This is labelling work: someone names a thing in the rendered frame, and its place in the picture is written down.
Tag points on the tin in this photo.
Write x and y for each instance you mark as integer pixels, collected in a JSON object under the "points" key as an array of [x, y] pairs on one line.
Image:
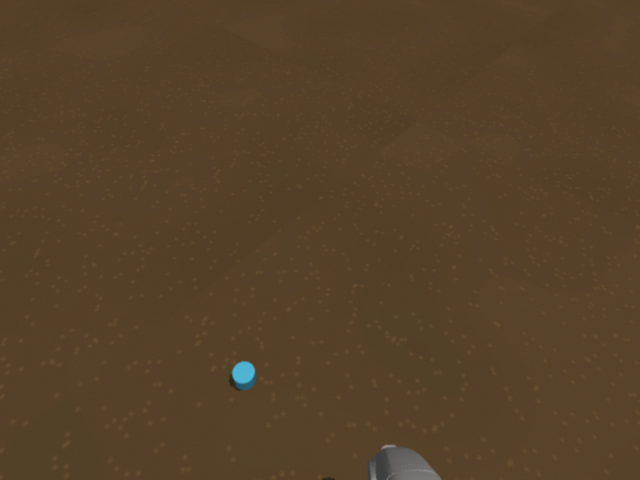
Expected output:
{"points": [[244, 375]]}

